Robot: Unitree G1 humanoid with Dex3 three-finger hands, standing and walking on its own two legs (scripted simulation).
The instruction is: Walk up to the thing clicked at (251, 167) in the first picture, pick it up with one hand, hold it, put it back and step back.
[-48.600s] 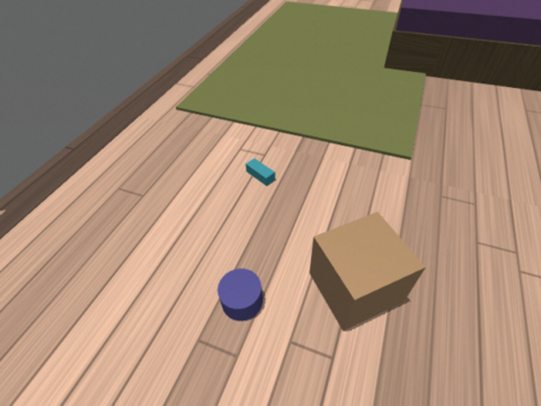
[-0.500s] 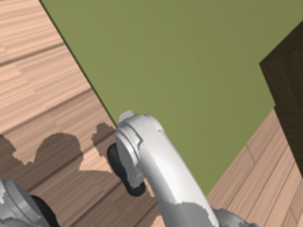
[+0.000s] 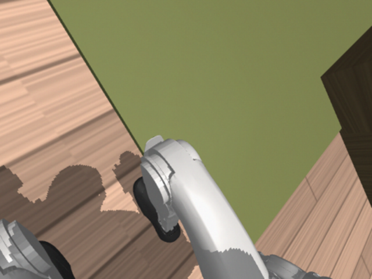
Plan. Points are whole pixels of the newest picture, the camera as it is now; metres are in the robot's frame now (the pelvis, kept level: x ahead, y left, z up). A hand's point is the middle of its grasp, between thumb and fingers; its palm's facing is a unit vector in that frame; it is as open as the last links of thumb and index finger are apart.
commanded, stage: settle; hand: left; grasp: from above
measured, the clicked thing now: out of the picture +0.45 +0.35 -0.29
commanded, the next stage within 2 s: lift in 0.92 s
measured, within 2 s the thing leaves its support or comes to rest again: leaves its support in 0.44 s
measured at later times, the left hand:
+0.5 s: hand out of the picture +0.45 +0.34 -0.24, palm faces +0.06 -0.47 -0.88, open 9.5 cm
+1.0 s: hand out of the picture +0.45 +0.36 -0.15, palm faces +0.03 -0.45 -0.89, open 9.5 cm
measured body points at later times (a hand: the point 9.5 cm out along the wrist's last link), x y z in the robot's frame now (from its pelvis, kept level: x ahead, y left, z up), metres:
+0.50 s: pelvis +0.00 +0.00 +0.00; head +0.30 +0.11 +0.31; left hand +0.45 +0.36 -0.19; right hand +0.01 -0.26 -0.04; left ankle +0.06 +0.14 -0.29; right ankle +0.12 -0.12 -0.29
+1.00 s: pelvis +0.00 -0.01 +0.02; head +0.27 +0.09 +0.37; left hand +0.45 +0.38 -0.10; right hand +0.01 -0.27 -0.05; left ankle +0.06 +0.14 -0.29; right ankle +0.12 -0.12 -0.29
